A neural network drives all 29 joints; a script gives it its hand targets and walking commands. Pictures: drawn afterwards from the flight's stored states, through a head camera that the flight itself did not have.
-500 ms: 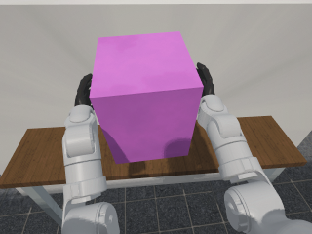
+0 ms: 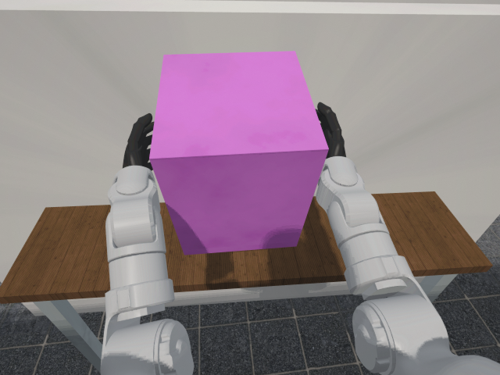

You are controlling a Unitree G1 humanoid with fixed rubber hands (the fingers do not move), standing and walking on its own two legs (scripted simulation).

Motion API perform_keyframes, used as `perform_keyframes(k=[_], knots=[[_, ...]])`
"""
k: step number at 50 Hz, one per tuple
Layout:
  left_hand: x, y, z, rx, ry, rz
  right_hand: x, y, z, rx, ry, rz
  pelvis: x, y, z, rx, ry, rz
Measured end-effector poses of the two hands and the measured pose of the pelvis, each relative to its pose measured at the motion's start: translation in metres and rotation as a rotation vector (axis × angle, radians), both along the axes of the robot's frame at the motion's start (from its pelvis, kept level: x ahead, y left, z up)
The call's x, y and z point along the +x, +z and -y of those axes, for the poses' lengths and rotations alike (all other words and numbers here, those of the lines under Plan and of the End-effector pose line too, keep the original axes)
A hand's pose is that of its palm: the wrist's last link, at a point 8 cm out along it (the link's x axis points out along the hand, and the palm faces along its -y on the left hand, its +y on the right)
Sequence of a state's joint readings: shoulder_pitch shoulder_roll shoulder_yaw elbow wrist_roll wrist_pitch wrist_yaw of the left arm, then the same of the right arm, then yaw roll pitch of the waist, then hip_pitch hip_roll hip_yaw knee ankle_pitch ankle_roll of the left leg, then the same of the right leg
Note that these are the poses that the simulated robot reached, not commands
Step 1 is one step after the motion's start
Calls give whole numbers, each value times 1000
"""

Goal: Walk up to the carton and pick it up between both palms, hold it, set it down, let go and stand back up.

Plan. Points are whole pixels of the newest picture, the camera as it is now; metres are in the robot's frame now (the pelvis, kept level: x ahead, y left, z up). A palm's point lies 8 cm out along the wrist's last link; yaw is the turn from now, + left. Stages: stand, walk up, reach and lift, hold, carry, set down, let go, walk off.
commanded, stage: set down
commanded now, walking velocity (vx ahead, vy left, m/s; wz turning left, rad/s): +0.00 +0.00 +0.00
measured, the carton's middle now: (236, 159) +0.40 +0.00 +0.17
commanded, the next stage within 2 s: none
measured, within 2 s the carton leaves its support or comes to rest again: neither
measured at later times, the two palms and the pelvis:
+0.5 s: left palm (160, 182) +0.40 +0.13 +0.13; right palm (329, 175) +0.38 -0.16 +0.14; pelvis +0.02 +0.00 +0.00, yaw +0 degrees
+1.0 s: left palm (166, 189) +0.41 +0.12 +0.11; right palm (327, 180) +0.39 -0.16 +0.12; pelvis +0.02 +0.01 +0.00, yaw -1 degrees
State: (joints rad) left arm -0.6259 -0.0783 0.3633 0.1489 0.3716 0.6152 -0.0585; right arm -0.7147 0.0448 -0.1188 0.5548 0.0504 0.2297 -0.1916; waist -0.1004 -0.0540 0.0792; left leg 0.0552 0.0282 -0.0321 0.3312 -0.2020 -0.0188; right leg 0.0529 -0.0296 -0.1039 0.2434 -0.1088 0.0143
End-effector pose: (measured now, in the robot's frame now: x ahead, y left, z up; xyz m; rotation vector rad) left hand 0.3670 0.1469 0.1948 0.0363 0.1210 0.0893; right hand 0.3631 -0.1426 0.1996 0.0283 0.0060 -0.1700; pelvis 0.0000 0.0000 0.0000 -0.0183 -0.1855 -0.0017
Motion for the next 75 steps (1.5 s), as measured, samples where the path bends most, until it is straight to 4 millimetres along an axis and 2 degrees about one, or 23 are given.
perform_keyframes(k=[4, 11, 15, 24, 31, 39, 48, 60, 67, 75], knots=[[8, -10, 0, 19, -20, -4, 2, -14, 0, -8, -13, 7, 3, 0, -1, 2, 1, 6], [18, -49, 2, 23, -39, -54, 7, -55, 1, -12, -30, -31, 10, 0, -3, -1, -2, -4], [21, -64, 6, 16, -38, -57, 11, -67, 5, -11, -29, -26, 16, 1, -4, -6, -5, -37], [32, -61, 18, 26, -51, -36, 19, -59, 17, -27, -38, -3, 24, 1, -5, -7, -1, -49], [34, -60, 17, 39, -64, -52, 18, -59, 16, -23, -50, -18, 25, 1, -9, -5, -4, -27], [33, -75, 13, 28, -73, -94, 15, -74, 11, -15, -61, -56, 19, 1, -12, -5, -15, -52], [44, -86, 20, 8, -80, -112, 24, -77, 18, -28, -65, -70, 17, 2, -7, -2, -24, -114], [60, -105, 33, -1, -94, -145, 36, -93, 31, -17, -80, -99, 27, 3, -2, 0, -26, -137], [64, -118, 30, -10, -100, -154, 39, -105, 28, -15, -87, -106, 33, 3, -5, 1, -28, -162], [68, -127, 24, -18, -108, -159, 41, -110, 21, -28, -92, -112, 37, 2, -11, -2, -30, -193]])
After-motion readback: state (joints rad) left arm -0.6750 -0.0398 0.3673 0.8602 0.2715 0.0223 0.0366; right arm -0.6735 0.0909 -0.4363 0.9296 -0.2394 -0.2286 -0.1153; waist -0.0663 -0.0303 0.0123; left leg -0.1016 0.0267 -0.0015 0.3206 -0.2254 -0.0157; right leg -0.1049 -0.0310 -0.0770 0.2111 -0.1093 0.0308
